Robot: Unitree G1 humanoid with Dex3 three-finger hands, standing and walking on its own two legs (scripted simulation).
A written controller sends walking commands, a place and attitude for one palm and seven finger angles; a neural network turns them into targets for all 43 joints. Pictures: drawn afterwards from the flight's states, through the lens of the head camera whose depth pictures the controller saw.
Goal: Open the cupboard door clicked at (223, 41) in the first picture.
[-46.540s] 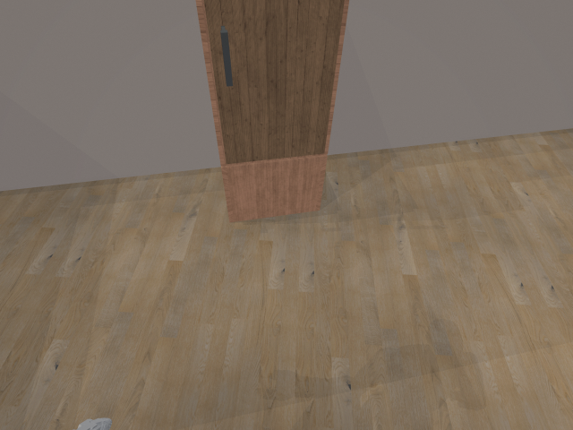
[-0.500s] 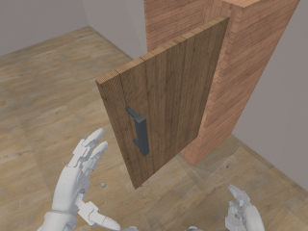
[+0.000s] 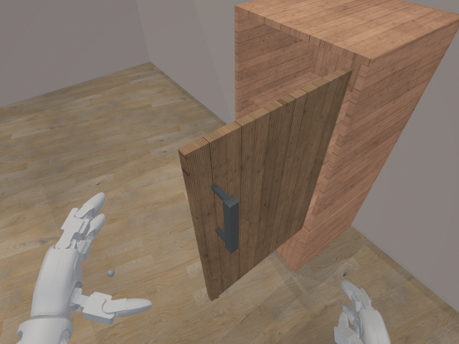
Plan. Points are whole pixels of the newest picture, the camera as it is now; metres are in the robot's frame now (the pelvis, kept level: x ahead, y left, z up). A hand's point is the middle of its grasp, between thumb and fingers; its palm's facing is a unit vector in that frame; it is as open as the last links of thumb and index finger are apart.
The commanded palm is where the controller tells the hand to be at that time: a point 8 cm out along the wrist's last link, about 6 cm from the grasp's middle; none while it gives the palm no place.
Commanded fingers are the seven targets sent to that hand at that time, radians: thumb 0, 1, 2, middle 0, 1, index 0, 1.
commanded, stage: draw the hand back to the body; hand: left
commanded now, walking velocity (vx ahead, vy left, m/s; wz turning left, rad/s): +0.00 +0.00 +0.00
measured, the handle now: (224, 219) +0.33 +0.05 +0.04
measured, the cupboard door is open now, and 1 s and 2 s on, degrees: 92 92 92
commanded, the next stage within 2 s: step back with the hand held close in 0.88 s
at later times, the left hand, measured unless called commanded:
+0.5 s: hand (39, 231) +0.20 +0.27 +0.18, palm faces +0.43 -0.80 -0.42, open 9.1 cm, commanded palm +0.15 +0.31 +0.19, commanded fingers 0.00 0.90 0.90 -0.20 -0.30 -0.20 -0.30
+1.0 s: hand (48, 235) +0.20 +0.25 +0.18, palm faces +0.44 -0.80 -0.41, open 7.4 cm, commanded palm +0.15 +0.29 +0.20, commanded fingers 0.00 0.90 0.90 -0.20 -0.30 -0.20 -0.30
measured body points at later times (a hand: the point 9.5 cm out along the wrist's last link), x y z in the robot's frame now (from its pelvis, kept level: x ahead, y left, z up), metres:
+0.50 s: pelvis +0.01 +0.01 +0.02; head +0.00 -0.01 +0.47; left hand +0.17 +0.31 +0.20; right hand +0.20 -0.21 -0.06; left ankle -0.02 +0.10 -0.72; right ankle +0.01 -0.12 -0.72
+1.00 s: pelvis +0.00 -0.01 +0.03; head -0.01 -0.03 +0.47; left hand +0.17 +0.29 +0.20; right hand +0.18 -0.23 -0.06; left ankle -0.02 +0.10 -0.72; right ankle +0.01 -0.12 -0.72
